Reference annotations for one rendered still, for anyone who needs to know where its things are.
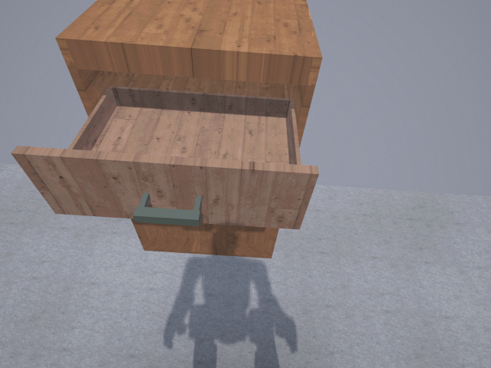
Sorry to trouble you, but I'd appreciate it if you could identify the drawer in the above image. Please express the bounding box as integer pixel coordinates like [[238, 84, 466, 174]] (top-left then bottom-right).
[[12, 86, 319, 229]]

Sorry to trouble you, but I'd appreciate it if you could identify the cabinet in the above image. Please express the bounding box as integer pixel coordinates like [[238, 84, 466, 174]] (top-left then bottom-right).
[[55, 0, 322, 258]]

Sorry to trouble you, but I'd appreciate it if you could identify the handle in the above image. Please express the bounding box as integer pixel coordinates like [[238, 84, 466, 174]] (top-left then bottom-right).
[[133, 192, 202, 226]]

